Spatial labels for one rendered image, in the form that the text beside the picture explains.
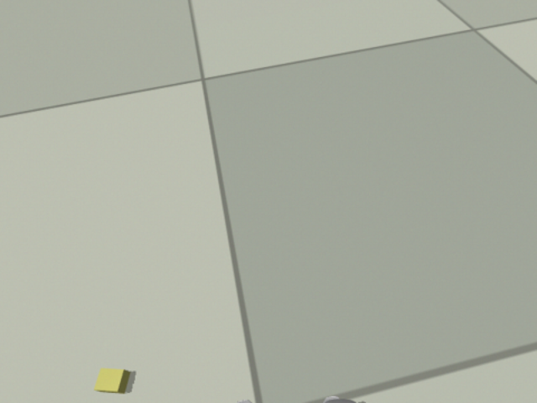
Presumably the small box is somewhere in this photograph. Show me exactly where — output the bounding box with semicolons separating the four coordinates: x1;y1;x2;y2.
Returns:
94;368;131;394

